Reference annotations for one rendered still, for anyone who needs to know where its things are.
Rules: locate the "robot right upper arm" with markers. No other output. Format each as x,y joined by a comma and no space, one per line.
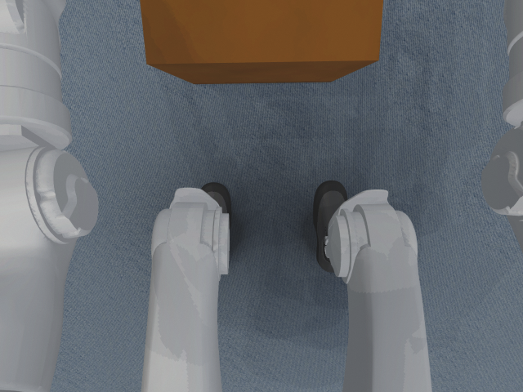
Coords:
502,180

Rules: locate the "robot left upper arm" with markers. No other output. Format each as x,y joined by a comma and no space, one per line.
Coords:
46,204

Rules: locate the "left robot shin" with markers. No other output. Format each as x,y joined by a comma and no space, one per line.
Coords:
190,195

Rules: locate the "carton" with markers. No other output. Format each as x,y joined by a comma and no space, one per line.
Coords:
261,41

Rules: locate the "robot right forearm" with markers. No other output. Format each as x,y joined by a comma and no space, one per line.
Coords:
513,89

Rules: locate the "robot left foot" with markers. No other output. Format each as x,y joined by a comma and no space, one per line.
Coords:
220,194

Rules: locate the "robot left forearm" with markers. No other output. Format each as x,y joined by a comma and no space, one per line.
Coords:
31,108

